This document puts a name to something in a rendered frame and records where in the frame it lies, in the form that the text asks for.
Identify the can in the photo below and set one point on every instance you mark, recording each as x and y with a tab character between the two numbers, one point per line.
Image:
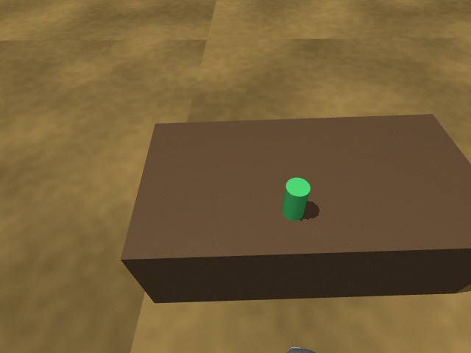
295	198

